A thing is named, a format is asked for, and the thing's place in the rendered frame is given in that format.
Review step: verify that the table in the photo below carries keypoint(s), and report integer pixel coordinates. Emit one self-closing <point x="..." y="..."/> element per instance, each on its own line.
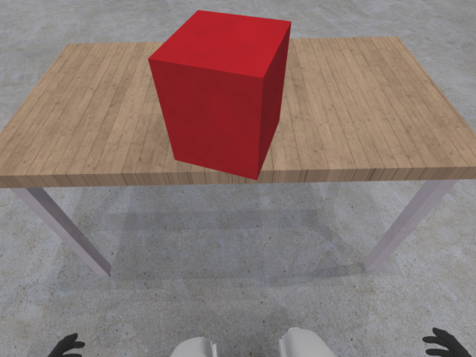
<point x="353" y="109"/>

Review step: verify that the robot right thigh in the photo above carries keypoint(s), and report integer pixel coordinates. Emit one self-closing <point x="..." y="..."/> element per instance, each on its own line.
<point x="303" y="343"/>

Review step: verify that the robot thigh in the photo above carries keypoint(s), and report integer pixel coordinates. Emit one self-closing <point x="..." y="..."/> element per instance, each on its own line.
<point x="303" y="343"/>
<point x="196" y="347"/>

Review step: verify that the robot left thigh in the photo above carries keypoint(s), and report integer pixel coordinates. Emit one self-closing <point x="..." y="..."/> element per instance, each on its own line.
<point x="196" y="347"/>

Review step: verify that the right robot hand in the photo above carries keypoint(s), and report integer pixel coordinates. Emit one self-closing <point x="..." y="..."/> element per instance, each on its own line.
<point x="455" y="349"/>

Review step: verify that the left robot hand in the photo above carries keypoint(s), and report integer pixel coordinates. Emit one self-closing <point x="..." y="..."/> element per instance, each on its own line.
<point x="65" y="345"/>

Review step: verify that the carton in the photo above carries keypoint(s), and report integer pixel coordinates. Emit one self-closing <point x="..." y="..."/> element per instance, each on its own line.
<point x="219" y="80"/>

